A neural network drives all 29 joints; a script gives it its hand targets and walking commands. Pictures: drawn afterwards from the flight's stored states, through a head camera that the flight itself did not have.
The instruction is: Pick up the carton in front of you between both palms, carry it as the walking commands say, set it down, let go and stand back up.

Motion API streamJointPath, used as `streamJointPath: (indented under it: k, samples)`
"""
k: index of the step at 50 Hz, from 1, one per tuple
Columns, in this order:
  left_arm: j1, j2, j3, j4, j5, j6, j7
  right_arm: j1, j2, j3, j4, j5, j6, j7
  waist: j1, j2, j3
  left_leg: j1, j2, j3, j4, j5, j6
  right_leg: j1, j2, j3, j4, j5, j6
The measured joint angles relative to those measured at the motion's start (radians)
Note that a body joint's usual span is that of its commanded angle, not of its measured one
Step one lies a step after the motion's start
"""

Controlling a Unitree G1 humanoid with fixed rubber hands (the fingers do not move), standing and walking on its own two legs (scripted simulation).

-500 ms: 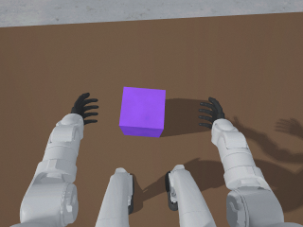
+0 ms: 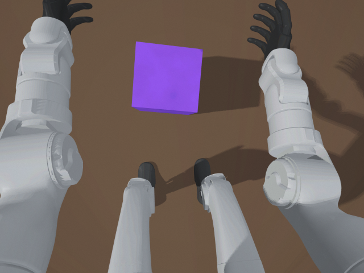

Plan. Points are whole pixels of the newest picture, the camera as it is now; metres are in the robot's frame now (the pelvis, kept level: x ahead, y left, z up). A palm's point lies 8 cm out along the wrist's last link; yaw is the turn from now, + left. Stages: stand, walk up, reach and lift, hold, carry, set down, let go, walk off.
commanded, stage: reach and lift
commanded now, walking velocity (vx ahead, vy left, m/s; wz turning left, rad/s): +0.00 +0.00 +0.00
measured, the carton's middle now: (166, 84) +0.51 +0.01 -0.53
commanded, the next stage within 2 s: none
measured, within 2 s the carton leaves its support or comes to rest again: leaves its support in 1.68 s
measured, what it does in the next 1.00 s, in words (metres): lowers itself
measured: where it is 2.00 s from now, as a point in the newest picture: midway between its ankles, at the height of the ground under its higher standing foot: (176, 191)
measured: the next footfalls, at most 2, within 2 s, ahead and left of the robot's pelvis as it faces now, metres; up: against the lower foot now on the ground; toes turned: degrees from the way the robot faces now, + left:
none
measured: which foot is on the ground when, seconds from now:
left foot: down 0.00-1.00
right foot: down 0.00-1.00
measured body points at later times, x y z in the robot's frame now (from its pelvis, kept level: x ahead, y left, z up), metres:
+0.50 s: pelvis -0.03 -0.01 -0.18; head +0.34 +0.01 +0.08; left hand +0.54 +0.20 -0.35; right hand +0.50 -0.19 -0.34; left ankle +0.06 +0.11 -0.62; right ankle +0.07 -0.14 -0.62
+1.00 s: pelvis -0.04 +0.00 -0.29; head +0.34 +0.01 -0.07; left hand +0.55 +0.18 -0.47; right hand +0.51 -0.18 -0.47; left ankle +0.06 +0.11 -0.62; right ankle +0.06 -0.14 -0.62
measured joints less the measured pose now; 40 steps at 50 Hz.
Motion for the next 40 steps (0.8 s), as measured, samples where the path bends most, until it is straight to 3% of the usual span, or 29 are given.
streamJointPath:
  k: [6,12,23,28,40]
  samples:
    - [0.035,-0.047,0.077,-0.02,0.065,-0.037,-0.009,0.027,0.036,-0.063,-0.009,-0.066,-0.044,0.028,0.011,0.004,-0.052,-0.084,-0.004,-0.013,0.031,-0.021,-0.006,-0.084,0.014,0.014,0.028,-0.017,0.007]
    - [0.059,-0.064,0.09,-0.016,0.067,-0.06,0.007,0.028,0.045,-0.072,0.017,-0.075,-0.068,0.027,0.018,0.002,-0.082,-0.243,-0.012,-0.023,0.2,-0.089,-0.015,-0.246,0.028,0.026,0.202,-0.086,0.012]
    - [-0.032,0.046,-0.096,0.008,-0.126,-0.053,0.07,-0.082,-0.046,0.094,0.068,0.105,-0.052,-0.037,0.016,-0.011,0.037,-0.555,-0.026,-0.036,0.669,-0.21,-0.035,-0.557,0.054,0.021,0.67,-0.213,0.02]
    - [-0.128,0.096,-0.177,0.056,-0.199,-0.035,0.084,-0.174,-0.09,0.142,0.119,0.171,-0.032,-0.051,0.013,-0.019,0.137,-0.642,-0.031,-0.036,0.834,-0.224,-0.035,-0.639,0.059,0.018,0.828,-0.202,0.031]
    - [-0.314,0.142,-0.274,0.202,-0.263,-0.056,0.095,-0.37,-0.134,0.177,0.287,0.211,-0.059,-0.04,0.019,-0.033,0.372,-0.714,-0.021,-0.028,1.056,-0.239,-0.026,-0.711,0.07,0.016,1.049,-0.24,0.046]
